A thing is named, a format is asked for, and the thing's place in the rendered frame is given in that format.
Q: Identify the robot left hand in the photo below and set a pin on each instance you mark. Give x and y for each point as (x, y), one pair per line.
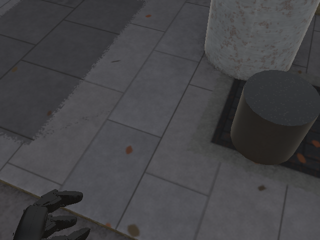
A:
(36, 224)

